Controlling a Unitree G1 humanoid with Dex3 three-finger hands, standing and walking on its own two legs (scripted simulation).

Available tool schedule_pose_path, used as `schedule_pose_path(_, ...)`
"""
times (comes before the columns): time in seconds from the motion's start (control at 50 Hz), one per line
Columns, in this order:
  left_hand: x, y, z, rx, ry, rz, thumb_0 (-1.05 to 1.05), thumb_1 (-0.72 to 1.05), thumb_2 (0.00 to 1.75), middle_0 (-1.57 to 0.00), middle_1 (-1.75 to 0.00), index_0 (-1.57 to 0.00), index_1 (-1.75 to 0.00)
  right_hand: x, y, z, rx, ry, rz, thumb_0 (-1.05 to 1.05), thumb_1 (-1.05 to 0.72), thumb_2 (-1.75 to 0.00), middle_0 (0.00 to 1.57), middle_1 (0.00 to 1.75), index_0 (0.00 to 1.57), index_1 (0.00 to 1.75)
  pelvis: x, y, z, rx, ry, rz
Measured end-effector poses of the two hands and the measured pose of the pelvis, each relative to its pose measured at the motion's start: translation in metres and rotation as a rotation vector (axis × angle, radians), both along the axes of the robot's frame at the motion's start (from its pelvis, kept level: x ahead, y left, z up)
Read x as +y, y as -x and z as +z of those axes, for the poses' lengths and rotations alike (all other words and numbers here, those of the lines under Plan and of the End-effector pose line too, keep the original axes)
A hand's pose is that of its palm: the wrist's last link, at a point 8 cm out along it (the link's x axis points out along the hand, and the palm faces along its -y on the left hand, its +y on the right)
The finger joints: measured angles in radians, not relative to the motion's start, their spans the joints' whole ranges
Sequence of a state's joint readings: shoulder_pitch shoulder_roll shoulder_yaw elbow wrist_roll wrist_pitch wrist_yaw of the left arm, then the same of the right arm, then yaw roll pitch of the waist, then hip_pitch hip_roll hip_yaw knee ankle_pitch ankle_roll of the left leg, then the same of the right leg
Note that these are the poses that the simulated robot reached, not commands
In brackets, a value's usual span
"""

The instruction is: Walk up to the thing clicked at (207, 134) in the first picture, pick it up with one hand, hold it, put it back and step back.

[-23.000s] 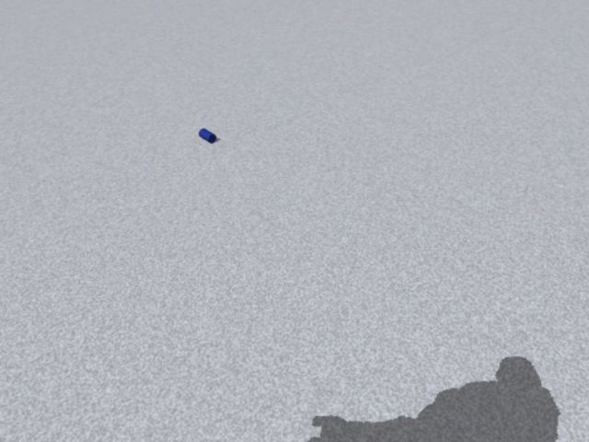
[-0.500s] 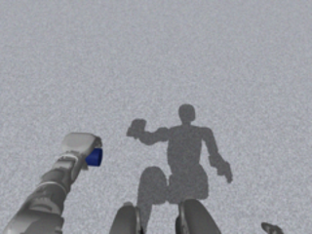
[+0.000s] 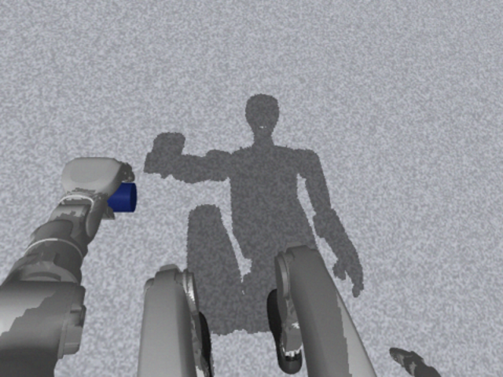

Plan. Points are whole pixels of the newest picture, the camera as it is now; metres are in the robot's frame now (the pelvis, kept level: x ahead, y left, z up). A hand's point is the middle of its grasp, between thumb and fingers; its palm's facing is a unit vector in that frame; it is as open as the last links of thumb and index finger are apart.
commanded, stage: crouch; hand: left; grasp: from above
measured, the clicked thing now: (107, 197) +0.45 +0.23 -0.19
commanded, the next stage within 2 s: lower in 0.92 s
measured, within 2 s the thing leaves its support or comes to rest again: neither
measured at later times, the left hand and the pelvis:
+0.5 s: hand (119, 199) +0.46 +0.22 -0.25, palm faces -0.48 +0.04 -0.88, open 8.1 cm; pelvis -0.01 -0.01 -0.08, yaw -1 degrees
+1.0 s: hand (124, 201) +0.47 +0.22 -0.30, palm faces -0.48 +0.04 -0.88, open 8.1 cm; pelvis -0.01 -0.01 -0.12, yaw -3 degrees
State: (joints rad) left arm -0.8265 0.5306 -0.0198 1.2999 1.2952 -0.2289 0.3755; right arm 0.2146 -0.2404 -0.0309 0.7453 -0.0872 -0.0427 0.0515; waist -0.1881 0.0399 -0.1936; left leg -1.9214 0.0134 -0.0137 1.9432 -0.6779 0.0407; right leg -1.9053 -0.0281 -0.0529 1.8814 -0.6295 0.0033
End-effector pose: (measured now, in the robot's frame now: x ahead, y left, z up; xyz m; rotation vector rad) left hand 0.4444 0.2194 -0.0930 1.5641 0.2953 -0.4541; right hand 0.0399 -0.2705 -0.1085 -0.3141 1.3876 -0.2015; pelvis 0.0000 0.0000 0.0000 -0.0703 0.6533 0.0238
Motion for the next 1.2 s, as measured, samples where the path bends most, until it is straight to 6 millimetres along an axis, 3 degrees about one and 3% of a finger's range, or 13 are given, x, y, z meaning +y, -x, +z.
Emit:
schedule_pose_path(0.22,0.002,-0.016,-0.056,0.005,0.010,0.014,-0.01,0.31,0.11,-0.96,-0.08,-0.99,-0.06,-0.005,-0.008,-0.038,0.015,-0.010,0.049,0.01,-0.90,-0.90,0.20,0.30,0.21,0.30,-0.003,0.002,-0.043,0.016,0.014,-0.001)
schedule_pose_path(0.5,0.002,-0.026,-0.100,0.022,0.007,0.015,-0.01,0.31,0.11,-0.96,-0.07,-0.98,-0.06,-0.012,0.028,-0.067,0.107,-0.013,0.029,0.00,-0.91,-0.90,0.20,0.30,0.21,0.30,-0.006,0.007,-0.081,0.007,0.018,-0.011)
schedule_pose_path(0.74,0.001,-0.032,-0.126,0.024,0.005,0.010,-0.02,0.30,0.12,-0.96,-0.09,-0.98,-0.08,-0.011,0.047,-0.088,0.148,-0.019,0.030,0.00,-0.91,-0.90,0.20,0.30,0.21,0.30,-0.007,0.010,-0.106,-0.010,0.022,-0.019)
schedule_pose_path(1.2,0.004,-0.036,-0.161,0.043,0.002,0.021,-0.02,0.29,0.12,-1.01,-0.01,-1.00,-0.04,-0.012,0.040,-0.105,0.137,-0.005,0.078,0.00,-0.91,-0.90,0.20,0.30,0.21,0.30,-0.006,0.011,-0.130,-0.029,0.041,-0.028)
